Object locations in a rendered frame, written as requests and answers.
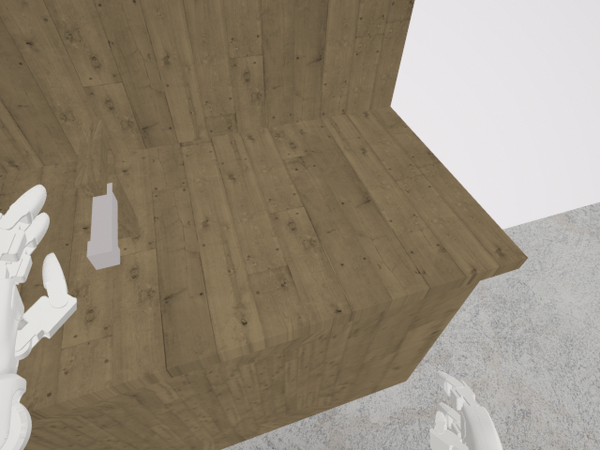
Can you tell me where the tap lever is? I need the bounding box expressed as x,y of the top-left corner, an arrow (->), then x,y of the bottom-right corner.
87,183 -> 120,270

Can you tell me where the counter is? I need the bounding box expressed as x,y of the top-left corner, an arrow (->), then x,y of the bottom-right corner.
0,0 -> 528,450

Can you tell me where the left robot forearm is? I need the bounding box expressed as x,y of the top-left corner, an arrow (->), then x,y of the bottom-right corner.
0,373 -> 32,450

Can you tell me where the right robot hand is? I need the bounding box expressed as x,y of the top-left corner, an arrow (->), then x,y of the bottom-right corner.
429,371 -> 503,450

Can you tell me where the left robot hand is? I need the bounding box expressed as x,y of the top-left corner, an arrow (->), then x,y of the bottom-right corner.
0,185 -> 77,374

